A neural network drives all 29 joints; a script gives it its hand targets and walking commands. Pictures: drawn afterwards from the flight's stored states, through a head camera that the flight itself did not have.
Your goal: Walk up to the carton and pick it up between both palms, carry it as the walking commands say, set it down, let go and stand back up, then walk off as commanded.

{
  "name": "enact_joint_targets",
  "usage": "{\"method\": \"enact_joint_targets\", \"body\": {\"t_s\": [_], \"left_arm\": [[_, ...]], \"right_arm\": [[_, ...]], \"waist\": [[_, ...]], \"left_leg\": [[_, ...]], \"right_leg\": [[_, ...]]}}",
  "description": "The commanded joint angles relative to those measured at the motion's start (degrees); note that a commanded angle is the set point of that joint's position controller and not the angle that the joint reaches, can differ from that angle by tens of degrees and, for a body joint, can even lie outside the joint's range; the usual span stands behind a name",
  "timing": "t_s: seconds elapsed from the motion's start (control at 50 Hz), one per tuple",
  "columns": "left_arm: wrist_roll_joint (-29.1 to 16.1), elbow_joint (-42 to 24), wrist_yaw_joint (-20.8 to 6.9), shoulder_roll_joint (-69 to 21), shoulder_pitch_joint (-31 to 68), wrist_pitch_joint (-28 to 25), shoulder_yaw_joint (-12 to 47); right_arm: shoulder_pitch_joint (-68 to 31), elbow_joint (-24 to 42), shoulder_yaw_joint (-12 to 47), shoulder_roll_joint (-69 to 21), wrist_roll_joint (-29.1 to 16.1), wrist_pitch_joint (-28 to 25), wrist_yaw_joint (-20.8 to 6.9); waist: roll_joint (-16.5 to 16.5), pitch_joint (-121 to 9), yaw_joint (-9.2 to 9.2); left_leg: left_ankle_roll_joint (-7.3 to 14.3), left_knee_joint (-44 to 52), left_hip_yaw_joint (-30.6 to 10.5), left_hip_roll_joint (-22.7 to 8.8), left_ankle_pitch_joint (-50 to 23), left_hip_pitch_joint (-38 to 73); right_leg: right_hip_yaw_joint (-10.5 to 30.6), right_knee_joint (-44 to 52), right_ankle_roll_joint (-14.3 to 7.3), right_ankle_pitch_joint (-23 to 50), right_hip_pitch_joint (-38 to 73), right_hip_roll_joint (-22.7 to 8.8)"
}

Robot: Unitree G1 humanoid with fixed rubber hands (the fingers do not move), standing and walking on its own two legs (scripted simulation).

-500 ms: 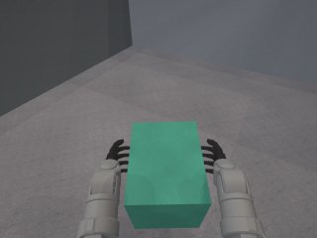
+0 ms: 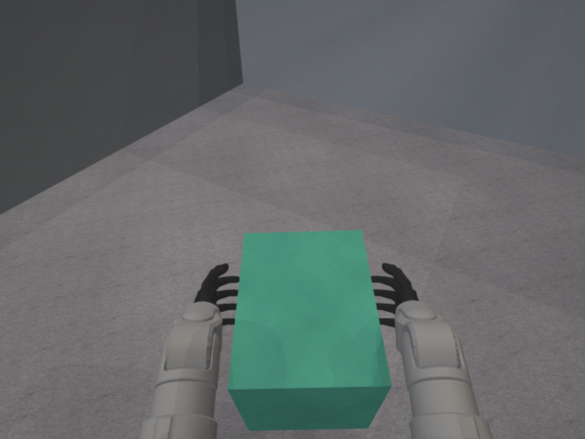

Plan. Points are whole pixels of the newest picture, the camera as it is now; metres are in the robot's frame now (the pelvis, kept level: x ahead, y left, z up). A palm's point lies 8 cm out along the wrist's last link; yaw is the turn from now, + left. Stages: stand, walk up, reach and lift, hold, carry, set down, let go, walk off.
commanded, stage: hold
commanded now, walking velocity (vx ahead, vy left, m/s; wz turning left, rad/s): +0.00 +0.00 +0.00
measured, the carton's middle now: (305, 329) +0.30 +0.00 -0.03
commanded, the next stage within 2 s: carry in 0.38 s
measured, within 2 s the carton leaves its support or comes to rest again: neither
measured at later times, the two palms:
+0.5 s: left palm (202, 308) +0.29 +0.15 +0.05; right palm (397, 308) +0.29 -0.13 +0.05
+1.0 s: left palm (77, 351) +0.21 +0.29 +0.07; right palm (291, 313) +0.28 +0.02 +0.05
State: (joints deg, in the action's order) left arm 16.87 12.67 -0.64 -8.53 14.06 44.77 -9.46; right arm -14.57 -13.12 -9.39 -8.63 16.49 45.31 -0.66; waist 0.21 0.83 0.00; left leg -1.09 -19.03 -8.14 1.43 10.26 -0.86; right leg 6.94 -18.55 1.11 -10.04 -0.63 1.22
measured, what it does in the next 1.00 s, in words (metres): steps on the spot, turning left: right foot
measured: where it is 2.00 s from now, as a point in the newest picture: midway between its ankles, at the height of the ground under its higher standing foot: outside the picture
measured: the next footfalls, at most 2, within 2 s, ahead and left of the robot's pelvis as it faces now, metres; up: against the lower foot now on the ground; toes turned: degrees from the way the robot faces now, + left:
right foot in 0.94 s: +0.02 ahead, -0.02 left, +0.00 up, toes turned +5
left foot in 1.26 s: -0.06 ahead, +0.32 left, +0.00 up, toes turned +33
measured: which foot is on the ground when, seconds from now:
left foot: down 0.00-0.94, up 0.96-1.00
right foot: down 0.00-0.64, up 0.66-0.92, down 0.94-1.00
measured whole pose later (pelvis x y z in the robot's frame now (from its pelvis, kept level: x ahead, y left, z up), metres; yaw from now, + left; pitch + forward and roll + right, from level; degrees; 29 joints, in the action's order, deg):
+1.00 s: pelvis -0.04 +0.08 -0.03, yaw +16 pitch +6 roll +0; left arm 6.6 -13.7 9.8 -9.4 17.5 69.1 -5.4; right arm -15.6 16.8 -5.8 -8.9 7.7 71.0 10.4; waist -2.7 -3.7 0.3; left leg 2.6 -49.1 1.9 6.8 22.0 -33.3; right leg -9.6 -38.1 -1.0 -20.7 -22.8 -4.1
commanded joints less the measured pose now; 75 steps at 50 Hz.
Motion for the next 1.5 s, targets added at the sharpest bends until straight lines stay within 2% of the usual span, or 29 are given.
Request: {"method": "enact_joint_targets", "body": {"t_s": [0.0, 0.34, 0.36, 0.44, 0.48, 0.5, 0.56, 0.6, 0.62, 0.64, 0.66, 0.7, 0.72, 0.88, 0.92, 0.94, 0.96, 0.98, 1.02, 1.06, 1.1, 1.22, 1.24, 1.26, 1.28, 1.3, 1.32, 1.38, 1.48], "left_arm": [[-14.51, -2.9, -13.35, -53.85, 23.59, -2.43, 27.48], [-14.22, -0.93, -13.7, -54.23, 26.13, -2.66, 26.41], [-16.61, -1.15, -13.65, -54.13, 28.57, -2.25, 29.7], [-19.29, -2.83, -12.15, -54.15, 27.35, -2.2, 30.65], [-21.35, -6.4, -10.94, -54.64, 26.08, -0.49, 32.58], [-22.49, -8.86, -10.31, -54.95, 26.54, 0.67, 34.21], [-25.83, -15.71, -8.63, -54.81, 27.13, 5.69, 38.98], [-27.49, -18.61, -7.8, -54.06, 25.68, 9.55, 40.51], [-29.04, -20.81, -7.57, -53.9, 25.12, 11.8, 41.77], [-29.61, -21.28, -7.46, -54.03, 24.99, 13.95, 42.21], [-30.8, -23.61, -7.69, -54.27, 25.2, 15.6, 43.3], [-34.6, -28.13, -8.28, -55.81, 26.97, 17.98, 45.66], [-35.84, -30.26, -8.37, -56.43, 27.89, 19.0, 46.04], [-35.85, -30.54, -8.32, -56.83, 23.99, 24.86, 41.9], [-35.0, -29.12, -8.63, -58.17, 23.06, 25.59, 40.52], [-34.41, -28.13, -8.78, -57.44, 22.51, 25.79, 39.47], [-33.43, -25.99, -8.77, -57.64, 19.43, 25.53, 38.17], [-34.23, -28.29, -8.62, -58.47, 22.8, 25.62, 38.98], [-33.59, -28.89, -8.39, -58.59, 25.38, 25.35, 38.53], [-33.63, -29.72, -8.39, -58.41, 25.96, 25.4, 38.37], [-33.42, -29.78, -8.5, -57.01, 25.45, 25.86, 37.8], [-31.77, -26.79, -8.48, -56.14, 23.18, 26.74, 37.78], [-31.67, -26.69, -8.49, -56.5, 22.86, 26.82, 38.12], [-31.47, -26.52, -8.64, -56.04, 23.18, 26.92, 38.34], [-31.55, -26.49, -8.81, -56.7, 24.72, 27.32, 39.16], [-32.24, -25.11, -9.41, -58.05, 25.74, 26.6, 39.76], [-34.1, -27.65, -9.34, -59.22, 27.3, 26.07, 41.6], [-37.51, -34.03, -8.94, -61.5, 32.81, 24.76, 44.21], [-36.8, -32.08, -8.95, -59.22, 26.49, 25.33, 42.29]], "right_arm": [[-24.76, 3.69, 26.97, -52.89, -14.82, -2.75, -13.37], [-26.97, 1.55, 25.8, -53.41, -14.13, -3.01, -13.59], [-29.2, 2.2, 26.86, -54.46, -16.11, -3.15, -13.43], [-30.45, 5.26, 31.73, -55.39, -19.22, -1.77, -13.15], [-33.36, 10.02, 35.74, -54.73, -22.7, 0.66, -12.94], [-33.65, 12.0, 37.78, -54.58, -24.57, 1.78, -12.67], [-31.13, 17.81, 42.63, -53.89, -29.41, 6.11, -11.41], [-27.54, 20.13, 43.44, -53.58, -31.34, 9.77, -10.58], [-25.81, 21.8, 43.82, -53.33, -32.46, 11.96, -10.19], [-23.21, 20.75, 42.35, -52.32, -31.77, 13.53, -9.87], [-24.3, 24.24, 43.91, -53.0, -33.73, 15.14, -9.57], [-24.86, 28.16, 44.39, -53.97, -33.6, 17.84, -8.8], [-25.03, 30.02, 44.24, -54.77, -33.74, 18.77, -8.49], [-23.73, 32.86, 41.75, -54.23, -33.21, 24.2, -7.68], [-25.13, 32.58, 41.73, -54.66, -33.4, 25.02, -7.81], [-25.54, 32.36, 41.23, -55.11, -33.52, 25.53, -7.84], [-28.94, 34.24, 42.87, -54.78, -34.21, 26.17, -8.15], [-30.21, 33.92, 43.11, -55.7, -34.84, 25.77, -8.19], [-31.16, 32.81, 43.72, -57.36, -36.19, 25.75, -8.5], [-30.06, 32.45, 43.69, -57.87, -35.73, 25.77, -8.38], [-29.78, 32.2, 43.31, -57.15, -35.13, 25.91, -7.97], [-27.85, 28.17, 41.1, -56.34, -34.18, 26.92, -8.5], [-26.75, 27.07, 40.66, -56.42, -34.03, 26.99, -8.76], [-25.88, 25.91, 39.93, -56.47, -33.51, 26.98, -9.07], [-24.44, 23.71, 37.47, -54.94, -31.99, 26.4, -9.14], [-26.23, 25.48, 38.48, -56.96, -32.75, 26.14, -8.87], [-25.36, 25.77, 38.04, -57.32, -32.8, 25.65, -9.1], [-27.21, 30.13, 38.68, -59.95, -32.83, 24.18, -8.48], [-24.05, 32.27, 39.84, -57.19, -31.99, 24.03, -7.5]], "waist": [[-0.39, -10.59, 0.04], [-0.29, -10.09, -0.22], [-1.11, -10.52, -0.47], [4.14, -14.02, -1.43], [13.06, -17.11, -2.14], [12.74, -17.67, -1.7], [11.75, -21.31, -0.17], [8.69, -22.93, 0.4], [0.98, -23.17, 0.43], [-16.77, -22.99, 0.75], [-15.74, -22.9, 0.66], [-5.22, -22.73, 0.78], [-3.76, -22.93, 0.73], [-7.54, -25.82, 0.74], [-3.35, -26.06, -1.08], [10.71, -25.54, -1.48], [23.59, -23.86, -1.69], [11.19, -22.05, -0.89], [4.2, -19.82, -0.72], [9.04, -18.41, -0.25], [13.15, -18.23, -0.45], [14.46, -18.74, -0.67], [8.26, -20.68, 0.0], [-0.68, -20.37, 0.95], [-20.39, -20.47, 1.74], [-14.7, -19.27, 0.83], [-16.72, -24.35, 1.15], [-8.77, -26.53, 0.99], [-7.22, -25.87, 1.22]], "left_leg": [[0.39, 2.75, 3.68, 4.35, -7.64, 0.47], [0.46, 2.76, 3.94, 4.25, -4.59, -0.17], [1.0, -2.62, 0.63, -5.73, 5.89, -10.29], [0.84, -15.25, 2.36, -2.41, 2.44, -23.01], [0.26, -30.37, 7.17, -0.54, 14.58, -26.46], [0.79, -31.77, 7.02, -2.25, 17.6, -27.85], [1.73, -20.43, 9.9, -2.05, 11.56, -22.56], [2.3, -7.79, 11.83, 0.71, 2.89, -13.84], [3.33, -3.53, 4.33, -4.4, -2.82, -7.58], [8.53, -4.05, -12.14, -18.35, -27.34, -1.18], [12.7, -6.41, -11.79, -18.97, -36.34, -2.46], [13.51, -7.65, -7.28, -14.84, -31.26, -5.55], [12.82, -8.39, -5.19, -13.15, -29.11, -5.77], [12.37, -9.94, -7.85, -10.65, -30.65, -8.85], [7.34, -14.95, -3.28, -6.76, -19.13, -24.76], [3.03, -26.12, 3.42, -0.96, 2.33, -38.09], [0.57, -44.18, 10.03, 1.74, 22.99, -45.6], [0.47, -51.49, 5.14, -2.53, 20.79, -45.58], [-0.53, -51.59, 5.03, -4.33, 13.13, -43.28], [-1.55, -44.11, 10.06, -3.52, 10.51, -39.47], [-1.42, -37.32, 13.08, -2.71, 12.21, -34.6], [0.73, -10.56, 19.51, -0.18, 5.08, -21.53], [1.33, -4.87, 18.11, 0.22, 0.81, -14.2], [3.91, -3.67, 8.41, -6.25, -9.7, -5.9], [11.38, -4.4, -12.72, -20.58, -35.43, 0.5], [12.44, -12.02, -7.27, -17.19, -54.22, 0.42], [13.79, -11.93, -7.2, -18.4, -49.97, 2.08], [12.46, -11.44, -1.06, -12.05, -30.79, -3.08], [15.01, -7.38, -6.69, -12.34, -19.97, -7.08]], "right_leg": [[-3.52, 2.3, -0.04, 7.39, 1.44, 4.47], [-3.62, 2.35, -0.23, 3.57, 0.25, 4.25], [-1.06, -2.91, -0.69, -7.3, -10.94, -7.75], [5.77, -3.49, -3.54, -4.6, -7.95, -14.46], [12.94, -1.94, -9.97, 10.07, -7.9, -23.2], [12.27, -3.57, -11.16, 19.37, -7.54, -24.9], [2.69, -10.98, -6.64, 29.57, -9.42, -21.49], [-3.25, -18.53, -1.91, 19.25, -13.91, -17.05], [-6.28, -26.85, 0.93, 7.91, -21.23, -14.08], [-14.16, -38.57, 4.74, -18.81, -36.32, -6.61], [-10.68, -48.06, 3.86, -27.62, -37.51, -6.47], [-9.07, -50.9, 3.55, -22.1, -37.79, -7.44], [-9.36, -47.65, 3.35, -18.94, -37.92, -7.57], [-12.98, -22.32, 1.21, -13.35, -22.87, -4.03], [-10.3, -8.22, -1.47, -0.27, -2.95, -9.73], [3.57, -4.4, -5.62, 15.41, 8.05, -25.01], [16.79, -2.96, -15.64, 32.67, 4.87, -40.53], [11.57, -3.93, -14.85, 34.12, 1.52, -37.16], [-0.01, -6.12, -9.01, 26.06, -1.08, -29.84], [-10.21, -8.56, -4.96, 26.91, -2.58, -23.85], [-13.52, -9.17, -4.13, 29.08, -4.36, -23.31], [-18.49, -15.3, -0.63, 22.52, -4.42, -24.95], [-20.22, -23.04, 1.41, 17.15, -7.67, -22.64], [-18.9, -33.31, 3.89, -2.38, -19.93, -20.18], [-21.55, -45.04, 7.07, -33.47, -38.76, -10.12], [-13.27, -52.94, 6.34, -34.5, -38.24, -11.09], [-12.58, -53.84, 5.29, -33.04, -40.8, -10.57], [-11.37, -51.0, 5.16, -19.21, -36.12, -9.94], [-11.92, -38.29, 3.18, -18.72, -30.2, -6.98]]}}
